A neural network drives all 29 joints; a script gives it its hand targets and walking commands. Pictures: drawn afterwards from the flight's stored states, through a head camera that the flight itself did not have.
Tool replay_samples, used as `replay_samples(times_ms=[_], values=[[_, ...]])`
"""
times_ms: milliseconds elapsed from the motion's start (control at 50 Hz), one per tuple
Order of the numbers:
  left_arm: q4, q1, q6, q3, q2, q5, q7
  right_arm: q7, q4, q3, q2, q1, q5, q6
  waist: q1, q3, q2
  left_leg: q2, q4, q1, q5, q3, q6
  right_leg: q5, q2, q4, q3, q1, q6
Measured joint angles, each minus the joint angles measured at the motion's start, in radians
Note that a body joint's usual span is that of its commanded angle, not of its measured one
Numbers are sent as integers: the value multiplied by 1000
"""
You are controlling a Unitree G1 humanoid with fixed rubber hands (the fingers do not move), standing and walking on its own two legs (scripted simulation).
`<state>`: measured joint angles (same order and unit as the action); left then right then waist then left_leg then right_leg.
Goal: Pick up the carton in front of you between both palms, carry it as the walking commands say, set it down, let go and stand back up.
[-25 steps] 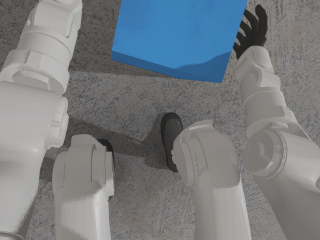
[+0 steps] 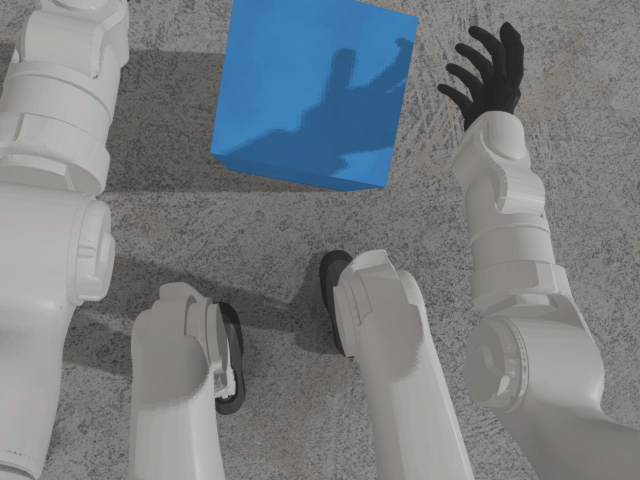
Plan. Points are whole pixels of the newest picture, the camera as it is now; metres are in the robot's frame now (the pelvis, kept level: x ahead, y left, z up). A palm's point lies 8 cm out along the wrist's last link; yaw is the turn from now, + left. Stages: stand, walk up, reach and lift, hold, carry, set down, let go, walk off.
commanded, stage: set down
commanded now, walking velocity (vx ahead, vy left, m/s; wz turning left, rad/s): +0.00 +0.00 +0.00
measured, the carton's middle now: (305, 109) +0.52 -0.07 -0.32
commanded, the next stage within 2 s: let go in 0.64 s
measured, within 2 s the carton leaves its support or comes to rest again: neither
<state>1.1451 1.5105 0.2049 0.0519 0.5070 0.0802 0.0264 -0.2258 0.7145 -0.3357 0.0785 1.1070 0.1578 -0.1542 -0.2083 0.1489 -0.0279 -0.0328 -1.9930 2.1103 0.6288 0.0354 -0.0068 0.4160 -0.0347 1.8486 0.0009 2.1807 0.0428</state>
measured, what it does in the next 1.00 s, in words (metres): rises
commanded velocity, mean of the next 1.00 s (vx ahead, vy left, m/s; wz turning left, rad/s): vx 0.00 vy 0.00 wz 0.00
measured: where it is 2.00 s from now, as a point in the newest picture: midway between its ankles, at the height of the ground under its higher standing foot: (287, 348)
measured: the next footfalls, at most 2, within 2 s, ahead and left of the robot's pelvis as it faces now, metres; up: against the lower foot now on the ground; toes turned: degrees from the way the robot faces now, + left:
none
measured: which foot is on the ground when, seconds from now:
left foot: down 0.00-1.00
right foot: down 0.00-1.00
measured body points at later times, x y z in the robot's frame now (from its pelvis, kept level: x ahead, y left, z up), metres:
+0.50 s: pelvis +0.02 +0.01 +0.12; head +0.34 +0.02 +0.44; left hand +0.62 +0.13 +0.02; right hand +0.48 -0.25 +0.02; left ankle +0.08 +0.11 -0.41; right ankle +0.15 -0.12 -0.41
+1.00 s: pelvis +0.07 -0.01 +0.25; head +0.31 +0.01 +0.63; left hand +0.51 +0.16 +0.13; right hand +0.42 -0.23 +0.15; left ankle +0.08 +0.11 -0.41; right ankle +0.15 -0.12 -0.41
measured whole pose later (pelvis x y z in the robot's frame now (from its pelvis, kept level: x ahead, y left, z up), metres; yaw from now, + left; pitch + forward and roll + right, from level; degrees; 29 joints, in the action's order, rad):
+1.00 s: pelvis +0.07 -0.01 +0.25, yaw +5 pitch +37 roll +1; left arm 0.70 0.71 0.17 -0.23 0.16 -0.16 -0.08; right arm 0.05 0.47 -0.26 0.06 0.42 -0.06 -0.13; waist -0.16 -0.10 0.00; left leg -0.07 -0.96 1.25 0.36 0.07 0.01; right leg 0.24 0.00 0.91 0.02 1.31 0.01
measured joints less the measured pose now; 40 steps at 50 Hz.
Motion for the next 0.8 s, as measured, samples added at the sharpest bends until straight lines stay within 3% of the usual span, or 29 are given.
replay_samples(times_ms=[120, 380, 640, 800], values=[[2, -23, -3, -36, -5, -34, 25, 11, -39, -12, -12, -31, -21, -23, -4, -66, -1, -2, 107, -44, -25, -3, 2, -15, -1, -98, 9, -45, -2], [-121, -126, 52, -66, -38, -95, 44, 40, -146, -50, -37, -141, -45, -69, -10, -164, -7, -16, 350, -184, -81, 9, 1, -48, 9, -334, 12, -201, -1], [-113, -200, 52, -127, -77, -150, 65, 78, -160, -79, -59, -221, -98, -69, -17, -218, -21, -27, 640, -405, -166, 9, -4, -114, 21, -609, 28, -427, 2], [-157, -324, 19, -214, -153, -211, 48, 131, -179, -69, -74, -328, -169, -36, 5, -248, -14, -32, 812, -546, -221, 11, 1, -155, 30, -763, 34, -562, -6]])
